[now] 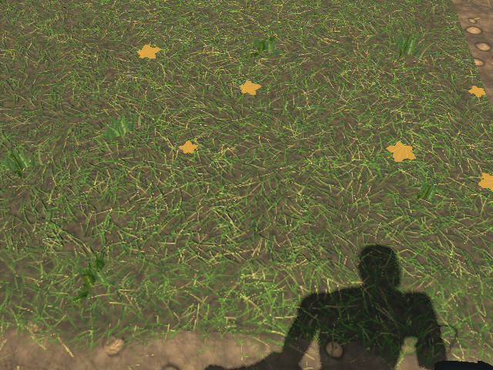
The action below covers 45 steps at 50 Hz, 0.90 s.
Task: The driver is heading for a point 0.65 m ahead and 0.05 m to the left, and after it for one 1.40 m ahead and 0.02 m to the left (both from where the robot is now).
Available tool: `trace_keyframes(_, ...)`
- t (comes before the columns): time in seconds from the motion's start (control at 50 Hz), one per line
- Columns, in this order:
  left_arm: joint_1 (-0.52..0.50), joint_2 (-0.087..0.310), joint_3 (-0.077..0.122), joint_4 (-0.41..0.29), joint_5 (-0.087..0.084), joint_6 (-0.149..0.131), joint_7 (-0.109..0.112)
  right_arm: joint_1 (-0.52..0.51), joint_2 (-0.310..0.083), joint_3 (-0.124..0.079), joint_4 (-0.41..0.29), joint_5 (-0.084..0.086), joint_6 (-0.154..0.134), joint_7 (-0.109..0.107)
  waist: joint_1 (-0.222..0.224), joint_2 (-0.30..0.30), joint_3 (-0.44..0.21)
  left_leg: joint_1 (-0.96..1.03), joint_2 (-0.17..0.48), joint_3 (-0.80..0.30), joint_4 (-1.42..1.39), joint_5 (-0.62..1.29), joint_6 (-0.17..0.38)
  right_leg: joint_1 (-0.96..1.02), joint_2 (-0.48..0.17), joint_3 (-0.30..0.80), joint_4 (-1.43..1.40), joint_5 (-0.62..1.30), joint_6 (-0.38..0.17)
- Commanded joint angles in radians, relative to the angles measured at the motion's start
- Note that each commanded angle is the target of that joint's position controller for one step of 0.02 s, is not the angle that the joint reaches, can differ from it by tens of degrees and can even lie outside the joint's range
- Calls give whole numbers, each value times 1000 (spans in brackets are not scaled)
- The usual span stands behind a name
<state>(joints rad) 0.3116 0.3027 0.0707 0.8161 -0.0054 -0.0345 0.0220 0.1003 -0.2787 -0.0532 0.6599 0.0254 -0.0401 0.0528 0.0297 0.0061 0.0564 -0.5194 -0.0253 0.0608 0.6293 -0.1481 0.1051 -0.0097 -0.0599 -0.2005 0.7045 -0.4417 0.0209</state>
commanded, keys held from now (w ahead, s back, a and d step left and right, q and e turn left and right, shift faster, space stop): w+q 0.44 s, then w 0.30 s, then w+e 0.02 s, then e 0.24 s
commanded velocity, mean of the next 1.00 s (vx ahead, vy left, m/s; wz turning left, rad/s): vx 0.45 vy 0.00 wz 0.31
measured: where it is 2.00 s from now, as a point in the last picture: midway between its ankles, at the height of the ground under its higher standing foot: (226, 321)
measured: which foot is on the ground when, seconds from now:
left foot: down 0.00-0.46, up 0.48-0.88, down 0.90-1.00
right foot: up 0.00-0.42, down 0.44-0.90, up 0.92-1.00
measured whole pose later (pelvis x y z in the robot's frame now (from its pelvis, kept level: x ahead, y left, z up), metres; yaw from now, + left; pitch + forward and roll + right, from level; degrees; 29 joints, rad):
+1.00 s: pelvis +0.50 +0.09 +0.02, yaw +16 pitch +2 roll -1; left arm 0.35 0.30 0.05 0.84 -0.02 -0.03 0.01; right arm 0.03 -0.25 -0.03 0.61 -0.02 -0.06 0.01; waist 0.07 -0.01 0.05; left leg -0.44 0.02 0.02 0.52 -0.12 0.01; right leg -0.33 0.00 0.06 1.01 -0.58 0.05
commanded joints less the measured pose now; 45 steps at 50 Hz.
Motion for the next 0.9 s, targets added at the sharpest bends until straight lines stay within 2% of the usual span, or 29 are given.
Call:
trace_keyframes(0.02, -15, 105, -2, -143, -8, -85, -23, 327, -253, -81, -27, -2, -9, -20, -153, 155, -453, 953, 364, -901, -321, -199, 339, -756, 103, 317, 765, -120, -3)
trace_keyframes(0.04, -115, 140, 5, -174, -44, -105, -34, 305, -196, -67, -22, -11, -18, -21, -166, 96, -315, 861, 329, -738, -330, -154, 278, -807, 52, 321, 727, -49, -29)
trace_keyframes(0.06, -133, 121, -2, -185, -33, -113, -30, 246, -176, -60, -22, -9, -26, -19, -110, -6, -198, 699, 284, -614, -330, -38, 237, -786, 6, 311, 611, 25, -37)
trace_keyframes(0.08, -150, 124, 4, -176, 2, -109, -21, 187, -134, -47, -30, -6, -27, -22, -78, -40, -146, 584, 241, -516, -343, 65, 204, -729, -29, 299, 511, 66, -34)
trace_keyframes(0.1, -126, 128, 8, -179, 10, -100, -22, 156, -138, -45, -47, -19, -28, -28, -43, 18, -120, 486, 229, -489, -358, 174, 218, -662, -37, 302, 482, 89, -21)
trace_keyframes(0.12, -106, 131, 11, -174, 17, -89, -22, 140, -136, -45, -53, -20, -29, -30, -27, 20, -107, 436, 211, -462, -371, 248, 219, -628, -42, 300, 445, 94, -5)
trace_keyframes(0.16, -98, 101, 4, -169, 21, -71, -22, 136, -152, -49, -47, -15, -30, -42, -11, 12, -93, 347, 185, -397, -394, 283, 211, -599, -41, 271, 344, 124, 28)
trace_keyframes(0.2, -168, 69, -10, -191, 24, -61, -20, 156, -180, -56, -37, -10, -27, -55, -30, 20, -65, 285, 152, -341, -401, 293, 190, -591, -23, 249, 200, 230, 56)
trace_keyframes(0.26, -279, 45, -23, -211, 18, -66, -26, 189, -189, -59, -21, -3, -15, -66, -78, 61, -60, 241, 95, -297, -379, 182, 131, -507, 29, 238, -38, 456, 64)
trace_keyframes(0.32, -348, 66, -16, -230, 1, -77, -37, 241, -190, -60, 1, 2, -5, -69, -108, 80, -62, 280, 117, -363, -338, 93, 109, -465, 61, 256, -149, 511, 54)
trace_keyframes(0.36, -347, 93, -4, -233, -2, -85, -44, 252, -179, -58, 7, 4, 0, -72, -98, 93, -66, 343, 142, -431, -283, 47, 94, -452, 64, 283, -199, 465, 33)
trace_keyframes(0.4, -296, 115, 11, -223, -5, -94, -45, 234, -176, -60, 4, 0, 4, -73, -61, 124, -68, 370, 158, -483, -223, 56, 75, -391, 62, 283, -221, 385, -2)
trace_keyframes(0.42, -220, 128, 23, -203, -3, -99, -41, 218, -158, -55, -2, -2, 6, -71, -17, 126, -93, 357, 131, -475, -161, 87, 53, -286, 63, 266, -262, 387, -28)
trace_keyframes(0.44, -110, 162, 38, -189, 12, -104, -34, 216, -110, -37, -14, -8, 2, -67, 37, 91, -188, 302, 79, -426, 12, 82, 20, -90, -16, 324, -254, 369, -76)
trace_keyframes(0.46, 18, 239, 56, -175, 35, -102, -28, 302, -42, -15, -33, -7, -4, -67, 40, -99, -343, 56, -37, -296, 333, -147, -48, 251, -231, 627, -270, 253, -194)
trace_keyframes(0.48, 81, 239, 62, -133, 18, -89, -40, 372, -59, -8, -40, 11, -11, -68, 21, -340, -384, -181, -60, -238, 566, -454, -80, 354, -358, 1007, -385, -25, -294)
trace_keyframes(0.5, 42, 150, 39, -145, 1, -86, -42, 329, -144, -27, -15, 17, -9, -69, 40, -199, -252, -257, -5, -267, 656, -382, -88, 257, -326, 959, -426, -177, -266)
trace_keyframes(0.52, 0, 112, 27, -148, 3, -77, -40, 238, -164, -33, -27, 6, -6, -68, 47, -120, -149, -262, 25, -228, 671, -304, -91, 142, -283, 808, -429, -105, -231)
trace_keyframes(0.54, -38, 95, 18, -146, 12, -72, -40, 182, -152, -31, -43, -7, -8, -68, 34, -76, -85, -244, 48, -209, 635, -250, -91, 31, -241, 700, -446, 18, -222)
trace_keyframes(0.56, -57, 78, 10, -139, 18, -72, -38, 157, -137, -32, -52, -13, -10, -64, 15, -77, -50, -218, 75, -209, 586, -209, -89, -42, -210, 627, -467, 113, -223)
trace_keyframes(0.6, -67, 65, 6, -124, 16, -76, -37, 173, -101, -25, -47, -6, -10, -54, -14, -114, -46, -151, 99, -187, 502, -184, -90, -108, -169, 527, -502, 233, -224)
trace_keyframes(0.64, -54, 88, 11, -103, 4, -81, -37, 148, -72, -14, -53, -13, -9, -51, -17, -107, -43, -151, 110, -154, 402, -159, -99, -121, -166, 463, -531, 323, -242)
trace_keyframes(0.68, -44, 120, 19, -88, -3, -78, -35, 93, -53, 0, -67, -22, -16, -46, -5, -84, -39, -144, 125, -131, 275, -74, -108, -122, -167, 411, -550, 393, -250)
trace_keyframes(0.74, -21, 148, 23, -64, -11, -68, -34, 5, -38, 11, -79, -17, -29, -35, 27, -79, -32, -75, 110, -95, 84, 74, -112, -132, -141, 325, -557, 437, -227)
trace_keyframes(0.78, 23, 153, 21, -39, -19, -57, -34, -63, -43, 10, -97, -16, -37, -30, 49, -77, -13, -26, 82, -80, -6, 125, -117, -133, -135, 320, -533, 505, -217)
trace_keyframes(0.82, 59, 160, 22, -16, -21, -40, -30, -90, -55, 3, -110, -18, -47, -24, 46, -91, -20, 14, 49, -81, -74, 136, -108, -88, -142, 332, -467, 633, -194)
trace_keyframes(0.86, 49, 169, 24, -10, -24, -25, -22, -48, -83, -12, -99, -26, -57, -20, 4, -103, -61, 117, 28, -89, -149, 164, -84, -61, -135, 348, -374, 702, -154)
trace_keyframes(0.88, 28, 163, 21, -15, -26, -23, -18, 28, -102, -24, -72, -35, -59, -24, -44, -96, -105, 248, 15, -76, -200, 235, -63, -84, -105, 336, -295, 753, -126)
trace_keyframes(0.9, 26, 136, 12, -25, -18, -28, -18, 108, -145, -39, -53, -48, -60, -33, -83, -78, -167, 417, 64, -99, -212, 389, -34, -153, -49, 311, -173, 699, -85)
